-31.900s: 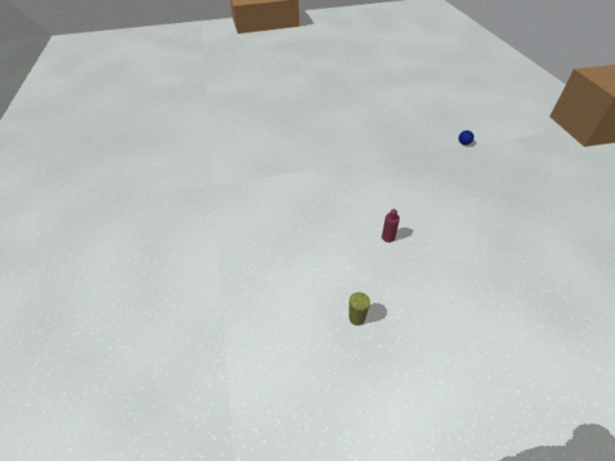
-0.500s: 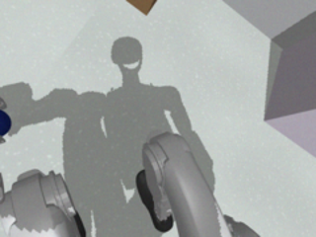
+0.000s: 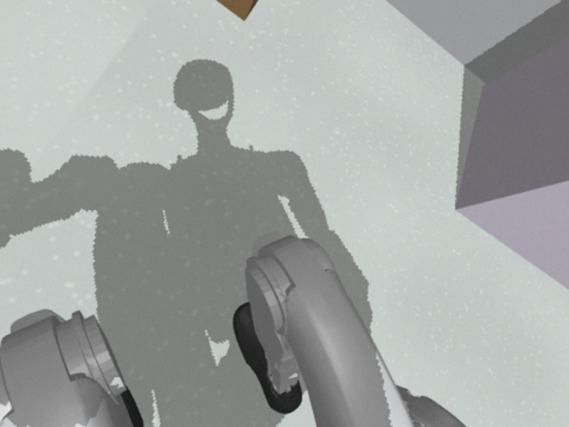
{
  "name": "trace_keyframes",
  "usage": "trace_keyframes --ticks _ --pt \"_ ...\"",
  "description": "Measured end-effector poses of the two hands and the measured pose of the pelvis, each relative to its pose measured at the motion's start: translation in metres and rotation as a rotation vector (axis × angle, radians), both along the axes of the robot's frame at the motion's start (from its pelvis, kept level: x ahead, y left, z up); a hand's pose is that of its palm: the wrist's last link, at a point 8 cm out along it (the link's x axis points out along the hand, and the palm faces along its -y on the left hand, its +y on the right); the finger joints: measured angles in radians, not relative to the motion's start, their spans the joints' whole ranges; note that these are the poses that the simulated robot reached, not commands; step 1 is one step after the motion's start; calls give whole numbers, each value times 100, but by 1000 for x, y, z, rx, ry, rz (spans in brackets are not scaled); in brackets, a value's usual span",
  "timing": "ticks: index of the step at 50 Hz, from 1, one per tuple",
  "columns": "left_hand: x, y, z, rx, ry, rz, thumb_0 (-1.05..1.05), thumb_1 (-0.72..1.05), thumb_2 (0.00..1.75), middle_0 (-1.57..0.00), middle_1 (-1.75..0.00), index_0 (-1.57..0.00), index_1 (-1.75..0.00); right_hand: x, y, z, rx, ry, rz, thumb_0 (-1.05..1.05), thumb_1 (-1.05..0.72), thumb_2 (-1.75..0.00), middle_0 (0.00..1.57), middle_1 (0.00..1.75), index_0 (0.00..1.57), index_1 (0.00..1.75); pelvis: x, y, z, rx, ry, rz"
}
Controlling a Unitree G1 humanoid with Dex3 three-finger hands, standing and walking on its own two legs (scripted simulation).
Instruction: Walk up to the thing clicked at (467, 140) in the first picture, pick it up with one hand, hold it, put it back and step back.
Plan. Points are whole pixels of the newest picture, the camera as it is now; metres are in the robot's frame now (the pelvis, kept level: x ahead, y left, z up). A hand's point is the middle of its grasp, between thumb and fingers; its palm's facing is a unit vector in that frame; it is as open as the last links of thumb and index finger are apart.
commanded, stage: rest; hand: left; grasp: from above
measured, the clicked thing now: out of the picture +0.45 +0.29 -0.26
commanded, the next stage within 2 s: open in 0.16 s
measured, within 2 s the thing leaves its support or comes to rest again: neither
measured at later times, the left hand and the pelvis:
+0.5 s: hand out of the picture +0.43 +0.29 -0.24, palm faces -0.44 -0.15 -0.89, open 10.2 cm; pelvis +0.00 +0.00 +0.00, yaw -1 degrees
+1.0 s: hand out of the picture +0.44 +0.29 -0.24, palm faces -0.44 -0.16 -0.88, open 13.9 cm; pelvis +0.00 +0.00 +0.00, yaw -1 degrees
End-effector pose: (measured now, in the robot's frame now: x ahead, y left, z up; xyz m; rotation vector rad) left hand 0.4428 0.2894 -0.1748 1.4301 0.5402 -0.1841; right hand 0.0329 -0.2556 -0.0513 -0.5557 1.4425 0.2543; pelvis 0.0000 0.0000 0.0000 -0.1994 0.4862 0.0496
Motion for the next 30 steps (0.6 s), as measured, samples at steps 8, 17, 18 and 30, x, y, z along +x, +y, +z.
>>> trace_keyframes --ticks 8,17,18,30 --pt "0 0 0 -3 -2 12 0 0 48 -71 -59 -74 -58 -1 3 2 6 -1 13 0 -91 -90 20 29 20 30 -1 1 1 -5 -4 -3" --pt "0 0 -1 -3 2 7 0 -1 53 -69 -61 -72 -61 -1 5 3 14 -10 30 0 -91 -90 20 29 20 30 -3 1 1 -9 -16 -4" --pt "-1 0 -1 -3 3 6 -1 -1 54 -68 -61 -71 -62 -1 5 3 16 -11 31 0 -91 -90 20 29 20 30 -3 1 1 -9 -17 -5" --pt "-2 0 -6 -1 -10 4 -1 -15 79 -45 -78 -44 -79 0 7 6 15 -13 41 0 -90 -90 20 30 20 30 -4 2 1 -14 -22 -7"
